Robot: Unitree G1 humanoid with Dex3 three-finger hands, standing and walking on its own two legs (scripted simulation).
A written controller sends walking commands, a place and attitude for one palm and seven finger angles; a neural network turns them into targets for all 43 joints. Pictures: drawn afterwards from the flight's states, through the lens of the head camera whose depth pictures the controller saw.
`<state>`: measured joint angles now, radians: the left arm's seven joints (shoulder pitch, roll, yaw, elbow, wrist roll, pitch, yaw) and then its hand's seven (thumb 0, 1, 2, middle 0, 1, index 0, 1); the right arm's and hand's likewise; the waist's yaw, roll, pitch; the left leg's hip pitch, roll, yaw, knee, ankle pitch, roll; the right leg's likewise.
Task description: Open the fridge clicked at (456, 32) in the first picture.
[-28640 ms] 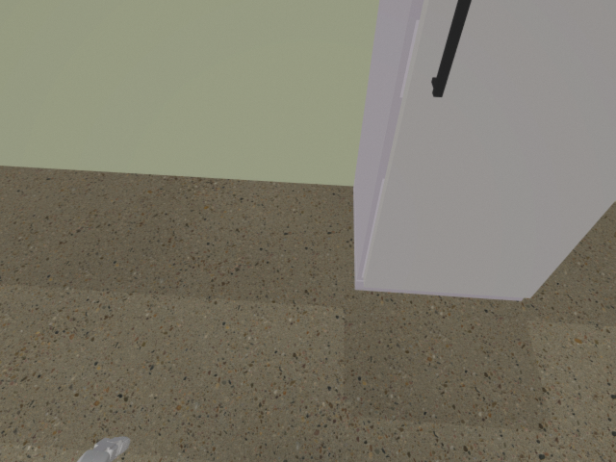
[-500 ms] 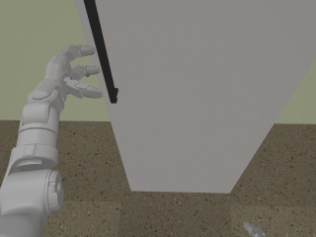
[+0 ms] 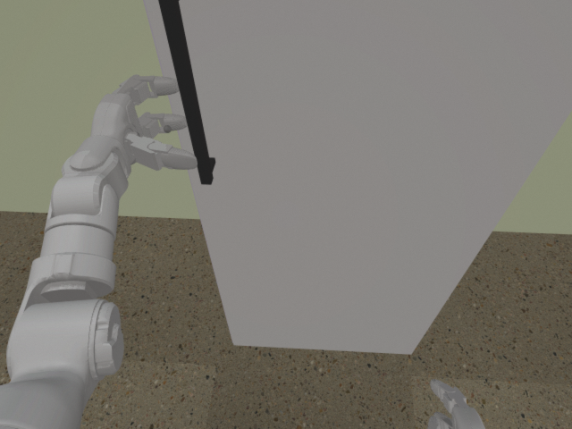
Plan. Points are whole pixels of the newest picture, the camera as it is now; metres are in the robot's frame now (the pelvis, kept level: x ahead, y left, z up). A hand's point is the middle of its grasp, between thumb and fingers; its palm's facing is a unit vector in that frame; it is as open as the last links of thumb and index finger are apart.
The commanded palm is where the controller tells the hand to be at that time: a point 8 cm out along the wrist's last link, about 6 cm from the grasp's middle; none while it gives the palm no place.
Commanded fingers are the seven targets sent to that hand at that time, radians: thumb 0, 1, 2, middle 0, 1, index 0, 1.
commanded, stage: feel for the door with the fingertips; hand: left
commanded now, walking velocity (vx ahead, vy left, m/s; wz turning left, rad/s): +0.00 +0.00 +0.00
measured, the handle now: (194, 99) +0.49 +0.17 +0.23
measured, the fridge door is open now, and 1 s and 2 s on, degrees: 0 0 0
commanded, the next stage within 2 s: slide the fingers in behind the handle in 0.26 s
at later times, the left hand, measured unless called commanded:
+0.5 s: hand (176, 120) +0.45 +0.18 +0.23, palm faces +0.02 -1.00 -0.01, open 13.7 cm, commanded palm +0.43 +0.23 +0.22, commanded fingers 0.00 -0.50 0.30 -0.30 -1.20 -0.30 -1.20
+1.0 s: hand (191, 124) +0.45 +0.16 +0.22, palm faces +0.01 -1.00 +0.00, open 13.9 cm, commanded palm +0.42 +0.22 +0.22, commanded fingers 0.00 -0.50 0.30 -0.30 -1.20 -0.30 -1.20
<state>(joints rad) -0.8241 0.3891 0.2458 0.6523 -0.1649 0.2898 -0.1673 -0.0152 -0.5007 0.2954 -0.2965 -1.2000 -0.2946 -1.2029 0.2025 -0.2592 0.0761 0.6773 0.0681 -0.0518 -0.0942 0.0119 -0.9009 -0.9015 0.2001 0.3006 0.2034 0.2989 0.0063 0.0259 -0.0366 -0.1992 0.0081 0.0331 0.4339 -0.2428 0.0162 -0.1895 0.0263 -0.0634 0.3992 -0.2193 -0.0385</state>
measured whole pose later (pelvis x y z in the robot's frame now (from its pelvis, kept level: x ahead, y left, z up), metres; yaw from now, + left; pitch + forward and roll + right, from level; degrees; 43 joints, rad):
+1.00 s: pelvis +0.00 +0.01 +0.00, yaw -1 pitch +2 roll -1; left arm -0.88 0.33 0.23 0.75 -0.15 0.20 -0.12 -0.02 -0.50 0.30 -0.31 -1.21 -0.31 -1.21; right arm 0.25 -0.26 0.06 0.70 0.06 -0.08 -0.07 0.01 -0.90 -0.90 0.20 0.30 0.20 0.30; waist -0.01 0.04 -0.04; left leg -0.23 0.00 0.05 0.43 -0.24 0.03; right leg -0.22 0.02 -0.04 0.40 -0.21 -0.03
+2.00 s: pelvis +0.00 +0.00 +0.00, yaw +0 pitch +0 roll +0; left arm -0.88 0.27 0.17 0.71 -0.16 0.23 -0.05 -0.02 -0.50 0.30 -0.29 -1.20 -0.27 -1.20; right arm 0.24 -0.25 0.06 0.73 0.06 -0.06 -0.08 0.01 -0.90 -0.90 0.20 0.30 0.20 0.30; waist 0.01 0.04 -0.03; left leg -0.19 0.00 0.03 0.42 -0.23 0.02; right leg -0.19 0.02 -0.06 0.39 -0.21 -0.03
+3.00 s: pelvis +0.01 +0.01 +0.00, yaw -1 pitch +1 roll +0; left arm -0.84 0.26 0.19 0.64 -0.15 0.24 -0.04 0.01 0.74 0.83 -0.40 -1.38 -0.38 -1.38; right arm 0.24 -0.25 0.06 0.71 0.06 -0.06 -0.07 0.01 -0.90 -0.90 0.20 0.30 0.20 0.30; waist 0.00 0.03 -0.04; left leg -0.18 0.00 0.05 0.41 -0.24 0.02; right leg -0.18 0.02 -0.04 0.38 -0.21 -0.03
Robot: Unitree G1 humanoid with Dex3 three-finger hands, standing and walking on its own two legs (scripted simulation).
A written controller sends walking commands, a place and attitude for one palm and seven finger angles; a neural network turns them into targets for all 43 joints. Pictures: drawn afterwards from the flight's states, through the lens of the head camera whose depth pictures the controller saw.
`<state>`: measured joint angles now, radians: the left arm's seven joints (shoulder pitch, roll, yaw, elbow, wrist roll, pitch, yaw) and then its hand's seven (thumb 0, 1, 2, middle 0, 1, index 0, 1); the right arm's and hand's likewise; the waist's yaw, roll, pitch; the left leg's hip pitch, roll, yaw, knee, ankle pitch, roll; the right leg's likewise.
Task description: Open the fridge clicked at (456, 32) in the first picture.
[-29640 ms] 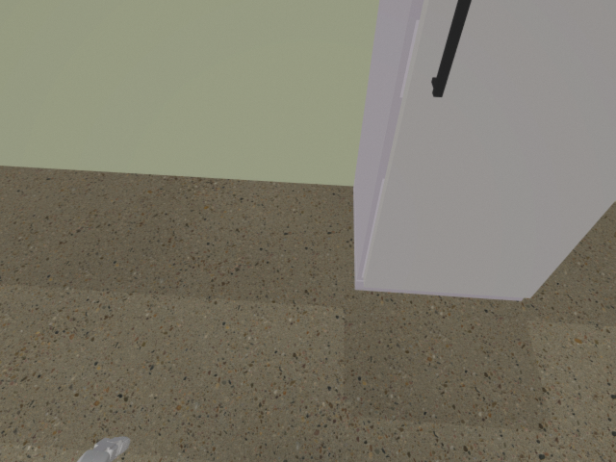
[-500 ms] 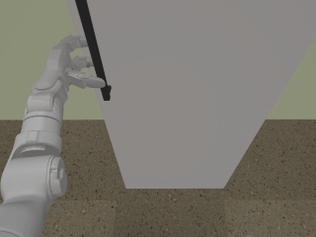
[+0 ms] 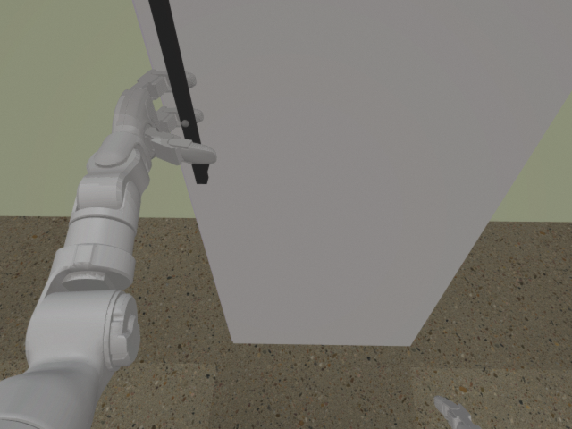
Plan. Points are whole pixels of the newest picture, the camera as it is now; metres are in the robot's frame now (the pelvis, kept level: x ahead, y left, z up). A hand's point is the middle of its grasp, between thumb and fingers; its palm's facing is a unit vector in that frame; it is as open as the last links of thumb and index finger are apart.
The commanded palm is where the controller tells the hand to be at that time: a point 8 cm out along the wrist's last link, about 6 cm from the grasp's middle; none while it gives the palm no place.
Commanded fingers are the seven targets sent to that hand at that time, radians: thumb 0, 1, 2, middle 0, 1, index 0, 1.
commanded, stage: slide the fingers in behind the handle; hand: left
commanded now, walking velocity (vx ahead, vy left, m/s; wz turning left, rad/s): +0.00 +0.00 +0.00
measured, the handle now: (187, 98) +0.49 +0.17 +0.23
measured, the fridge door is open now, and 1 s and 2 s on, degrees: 0 0 0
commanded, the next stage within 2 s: grip the handle and tug to test in 1.18 s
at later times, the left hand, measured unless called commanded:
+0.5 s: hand (200, 124) +0.44 +0.14 +0.23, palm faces +0.03 -1.00 +0.00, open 14.0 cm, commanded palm +0.42 +0.19 +0.22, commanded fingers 0.00 -0.50 0.30 -0.30 -1.20 -0.30 -1.20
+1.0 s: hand (201, 125) +0.44 +0.14 +0.23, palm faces +0.04 -1.00 -0.01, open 14.1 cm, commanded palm +0.42 +0.18 +0.22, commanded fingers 0.00 -0.50 0.30 -0.30 -1.20 -0.30 -1.20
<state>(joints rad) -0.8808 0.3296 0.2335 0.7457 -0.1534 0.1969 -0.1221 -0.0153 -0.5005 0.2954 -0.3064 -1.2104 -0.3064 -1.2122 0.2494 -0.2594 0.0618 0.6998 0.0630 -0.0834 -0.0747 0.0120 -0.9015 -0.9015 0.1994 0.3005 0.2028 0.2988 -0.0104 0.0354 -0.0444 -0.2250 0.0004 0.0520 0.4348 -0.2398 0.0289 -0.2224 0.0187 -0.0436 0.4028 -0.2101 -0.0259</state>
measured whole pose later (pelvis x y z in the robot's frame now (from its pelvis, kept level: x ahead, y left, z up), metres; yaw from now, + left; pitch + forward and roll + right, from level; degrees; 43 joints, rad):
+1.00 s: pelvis +0.00 -0.01 +0.00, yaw +1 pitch +0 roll +0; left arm -0.88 0.27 0.17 0.71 -0.16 0.23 -0.05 -0.02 -0.50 0.30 -0.29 -1.20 -0.27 -1.20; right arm 0.24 -0.25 0.06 0.73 0.06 -0.06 -0.08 0.01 -0.90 -0.90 0.20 0.30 0.20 0.30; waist 0.01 0.04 -0.03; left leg -0.19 0.00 0.03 0.42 -0.23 0.02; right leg -0.19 0.02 -0.06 0.39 -0.21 -0.03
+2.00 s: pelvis +0.01 +0.00 +0.00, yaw +0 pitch +1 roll +0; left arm -0.84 0.26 0.19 0.64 -0.15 0.24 -0.04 0.01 0.74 0.83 -0.40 -1.38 -0.38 -1.38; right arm 0.24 -0.25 0.06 0.71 0.06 -0.06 -0.07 0.01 -0.90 -0.90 0.20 0.30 0.20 0.30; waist 0.00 0.03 -0.04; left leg -0.18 0.00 0.05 0.41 -0.24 0.02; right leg -0.18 0.02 -0.04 0.38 -0.21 -0.03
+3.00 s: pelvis +0.02 -0.01 +0.00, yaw +0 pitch -2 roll +0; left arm -0.52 0.20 0.14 0.09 -0.20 0.50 -0.05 0.01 0.76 0.81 -0.41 -1.40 -0.39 -1.39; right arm 0.09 -0.23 0.08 0.65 0.05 0.04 -0.06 0.01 -0.90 -0.90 0.20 0.30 0.20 0.30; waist 0.05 0.04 -0.05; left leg -0.09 0.00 0.04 0.39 -0.26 0.02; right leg -0.09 0.02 -0.05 0.37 -0.24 -0.03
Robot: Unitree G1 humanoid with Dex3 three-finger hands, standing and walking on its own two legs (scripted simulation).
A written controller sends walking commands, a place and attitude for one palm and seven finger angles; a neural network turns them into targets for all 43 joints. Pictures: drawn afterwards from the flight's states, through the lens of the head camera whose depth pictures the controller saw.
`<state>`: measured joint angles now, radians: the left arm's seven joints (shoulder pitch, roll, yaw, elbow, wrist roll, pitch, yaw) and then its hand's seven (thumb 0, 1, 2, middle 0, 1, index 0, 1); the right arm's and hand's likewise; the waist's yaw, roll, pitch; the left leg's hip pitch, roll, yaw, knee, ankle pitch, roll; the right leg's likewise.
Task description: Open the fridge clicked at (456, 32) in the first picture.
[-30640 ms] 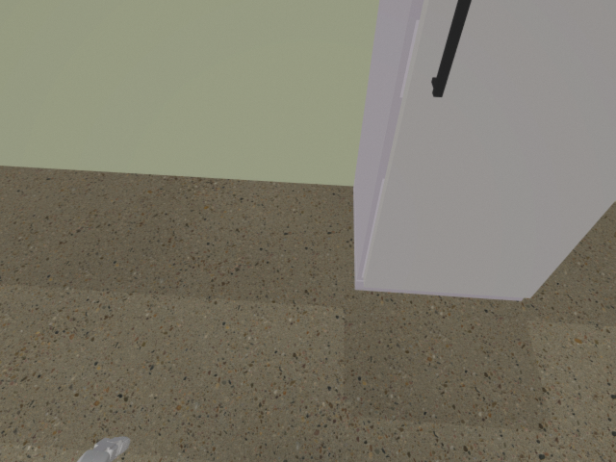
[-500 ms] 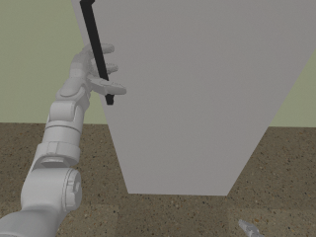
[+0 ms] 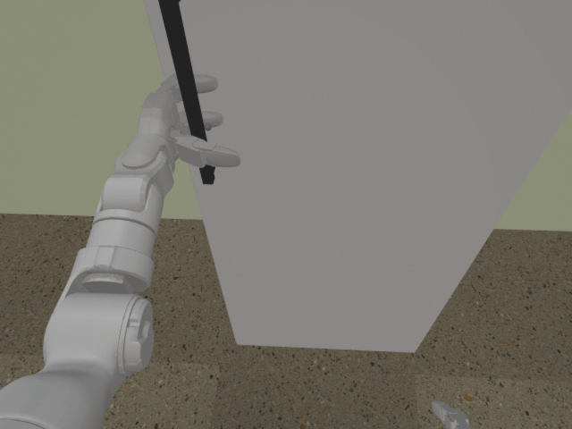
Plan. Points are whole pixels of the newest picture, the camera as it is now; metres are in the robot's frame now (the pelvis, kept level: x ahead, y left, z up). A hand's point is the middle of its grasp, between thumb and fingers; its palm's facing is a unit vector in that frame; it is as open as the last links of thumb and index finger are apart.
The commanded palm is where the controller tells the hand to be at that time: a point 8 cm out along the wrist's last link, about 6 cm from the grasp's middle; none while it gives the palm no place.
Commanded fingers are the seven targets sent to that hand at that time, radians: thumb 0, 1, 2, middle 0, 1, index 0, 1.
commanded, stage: slide the fingers in behind the handle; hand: left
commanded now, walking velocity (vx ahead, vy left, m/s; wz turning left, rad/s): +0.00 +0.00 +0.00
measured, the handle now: (195, 100) +0.50 +0.17 +0.23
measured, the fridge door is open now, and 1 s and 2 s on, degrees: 0 0 6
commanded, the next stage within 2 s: grip the handle and tug to test in 0.18 s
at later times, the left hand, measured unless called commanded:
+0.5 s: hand (209, 124) +0.45 +0.14 +0.22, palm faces +0.02 -1.00 -0.01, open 13.0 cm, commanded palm +0.42 +0.18 +0.22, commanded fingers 0.00 0.06 0.54 -0.36 -1.28 -0.36 -1.28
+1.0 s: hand (208, 124) +0.45 +0.14 +0.22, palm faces +0.02 -1.00 +0.00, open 5.5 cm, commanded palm +0.42 +0.18 +0.22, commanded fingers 0.00 0.90 0.90 -0.45 -1.40 -0.45 -1.40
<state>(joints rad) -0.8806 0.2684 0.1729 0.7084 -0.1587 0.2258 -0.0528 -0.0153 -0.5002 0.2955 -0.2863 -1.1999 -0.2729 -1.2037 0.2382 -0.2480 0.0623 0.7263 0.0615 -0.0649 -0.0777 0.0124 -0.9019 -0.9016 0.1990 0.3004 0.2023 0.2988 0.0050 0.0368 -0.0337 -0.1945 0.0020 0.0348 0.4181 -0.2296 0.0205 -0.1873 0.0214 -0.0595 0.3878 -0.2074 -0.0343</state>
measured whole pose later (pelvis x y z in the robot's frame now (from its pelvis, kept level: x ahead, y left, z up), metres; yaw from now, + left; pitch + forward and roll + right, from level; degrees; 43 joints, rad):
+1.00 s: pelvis +0.01 +0.00 +0.00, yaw -1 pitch +1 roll +0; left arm -0.84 0.26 0.19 0.64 -0.15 0.24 -0.04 0.01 0.74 0.83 -0.40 -1.38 -0.38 -1.38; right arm 0.24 -0.25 0.06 0.71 0.06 -0.06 -0.07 0.01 -0.90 -0.90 0.20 0.30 0.20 0.30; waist 0.00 0.03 -0.04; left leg -0.18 0.00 0.05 0.41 -0.24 0.02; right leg -0.18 0.02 -0.04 0.38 -0.21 -0.03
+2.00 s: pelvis +0.02 +0.00 +0.00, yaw -1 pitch -2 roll +0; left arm -0.52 0.20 0.14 0.09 -0.20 0.50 -0.05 0.01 0.76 0.81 -0.41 -1.40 -0.39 -1.39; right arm 0.09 -0.23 0.08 0.65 0.05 0.04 -0.06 0.01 -0.90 -0.90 0.20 0.30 0.20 0.30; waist 0.05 0.04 -0.05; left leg -0.09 0.00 0.04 0.39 -0.26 0.02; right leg -0.09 0.02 -0.05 0.37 -0.24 -0.03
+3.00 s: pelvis -0.08 -0.07 -0.03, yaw +9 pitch +0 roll +1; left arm -0.08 0.29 0.00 -0.52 0.01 0.08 0.09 -0.11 0.70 0.73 -0.46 -1.40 -0.12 -1.05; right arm 0.17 -0.18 0.02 0.59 -0.02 -0.08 -0.08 0.01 -0.90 -0.90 0.20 0.30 0.20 0.30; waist -0.06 0.01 0.08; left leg -0.32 0.04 0.02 0.63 -0.29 -0.01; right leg -0.46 0.00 -0.17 0.73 -0.30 -0.06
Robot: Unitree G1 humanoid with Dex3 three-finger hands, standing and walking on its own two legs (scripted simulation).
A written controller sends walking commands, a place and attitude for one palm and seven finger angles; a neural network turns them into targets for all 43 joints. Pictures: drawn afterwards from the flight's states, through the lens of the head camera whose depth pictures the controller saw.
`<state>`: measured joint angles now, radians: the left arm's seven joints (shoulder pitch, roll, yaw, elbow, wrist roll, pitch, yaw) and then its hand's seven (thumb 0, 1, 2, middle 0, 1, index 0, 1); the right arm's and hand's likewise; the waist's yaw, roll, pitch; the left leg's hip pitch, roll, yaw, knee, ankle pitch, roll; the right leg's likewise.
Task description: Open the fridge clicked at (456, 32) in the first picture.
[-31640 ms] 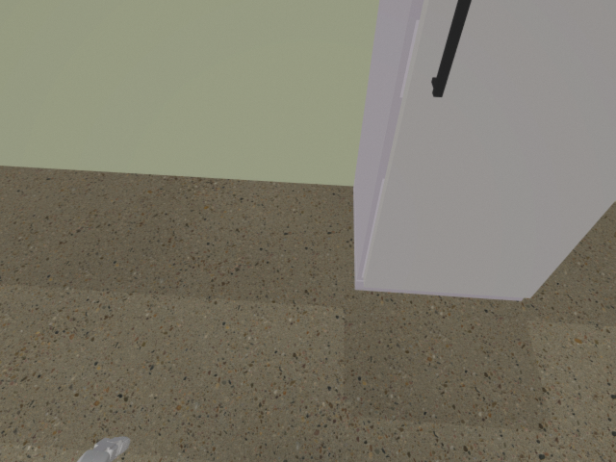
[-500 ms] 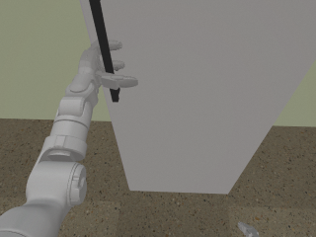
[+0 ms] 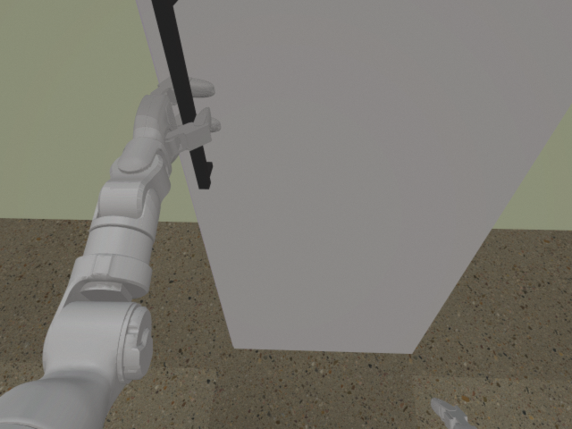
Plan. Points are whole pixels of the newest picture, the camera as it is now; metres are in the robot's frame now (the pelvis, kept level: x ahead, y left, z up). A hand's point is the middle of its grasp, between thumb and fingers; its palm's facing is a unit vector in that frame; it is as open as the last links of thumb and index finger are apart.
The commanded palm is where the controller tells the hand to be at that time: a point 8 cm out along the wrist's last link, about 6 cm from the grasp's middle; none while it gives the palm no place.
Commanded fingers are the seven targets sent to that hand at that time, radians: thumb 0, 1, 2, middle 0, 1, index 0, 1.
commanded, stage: grip the handle and tug to test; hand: left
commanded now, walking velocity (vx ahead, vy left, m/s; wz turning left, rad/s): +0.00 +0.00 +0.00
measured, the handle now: (190, 104) +0.49 +0.17 +0.23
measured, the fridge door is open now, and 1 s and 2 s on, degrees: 0 6 26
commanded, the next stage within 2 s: pull the door a little, standing still in 0.70 s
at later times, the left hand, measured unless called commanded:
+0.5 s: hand (204, 130) +0.44 +0.14 +0.22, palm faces +0.04 -1.00 -0.01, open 5.3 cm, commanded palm +0.39 +0.18 +0.22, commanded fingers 0.00 0.90 0.90 -0.45 -1.40 -0.45 -1.40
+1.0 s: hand (196, 157) +0.37 +0.14 +0.22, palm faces +0.01 -1.00 +0.00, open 5.4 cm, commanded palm +0.34 +0.19 +0.22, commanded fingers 0.00 0.90 0.90 -0.45 -1.40 -0.45 -1.40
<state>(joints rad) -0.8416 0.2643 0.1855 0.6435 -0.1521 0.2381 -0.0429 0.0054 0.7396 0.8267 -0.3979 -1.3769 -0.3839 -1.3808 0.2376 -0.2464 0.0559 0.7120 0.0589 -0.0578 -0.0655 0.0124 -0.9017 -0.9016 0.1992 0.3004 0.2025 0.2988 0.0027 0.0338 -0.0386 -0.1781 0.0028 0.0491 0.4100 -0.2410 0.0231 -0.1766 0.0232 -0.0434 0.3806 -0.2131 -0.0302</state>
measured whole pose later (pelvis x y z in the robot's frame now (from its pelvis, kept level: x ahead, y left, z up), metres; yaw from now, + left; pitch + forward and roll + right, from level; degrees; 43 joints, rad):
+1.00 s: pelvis +0.01 +0.00 +0.00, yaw +0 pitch -2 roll +0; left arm -0.52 0.20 0.14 0.09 -0.20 0.50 -0.05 0.01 0.76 0.81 -0.41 -1.40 -0.39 -1.39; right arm 0.09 -0.23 0.08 0.65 0.05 0.04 -0.06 0.01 -0.90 -0.90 0.20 0.30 0.20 0.30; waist 0.05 0.04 -0.05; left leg -0.09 0.00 0.04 0.39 -0.26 0.02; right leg -0.09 0.02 -0.05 0.37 -0.24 -0.03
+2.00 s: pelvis -0.09 -0.07 -0.03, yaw +10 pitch +0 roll +1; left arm -0.08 0.29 0.00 -0.52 0.01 0.08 0.09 -0.11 0.70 0.73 -0.46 -1.40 -0.12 -1.05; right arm 0.17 -0.18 0.02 0.59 -0.02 -0.08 -0.08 0.01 -0.90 -0.90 0.20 0.30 0.20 0.30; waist -0.06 0.01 0.08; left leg -0.32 0.04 0.02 0.63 -0.29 -0.01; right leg -0.46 0.00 -0.17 0.73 -0.30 -0.06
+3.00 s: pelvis +0.03 -0.47 -0.01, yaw +57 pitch -3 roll -3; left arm 0.04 0.33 0.16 -0.57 -0.02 -0.08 0.05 -0.09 0.68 0.82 -0.59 -1.39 -0.14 -1.23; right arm 0.14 -0.13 0.01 0.64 -0.02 -0.12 -0.05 0.01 -0.90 -0.90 0.20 0.30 0.20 0.30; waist 0.00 -0.01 0.19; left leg -0.30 0.12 -0.04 0.56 -0.22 -0.05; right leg -0.51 0.00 -0.01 1.03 -0.40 0.05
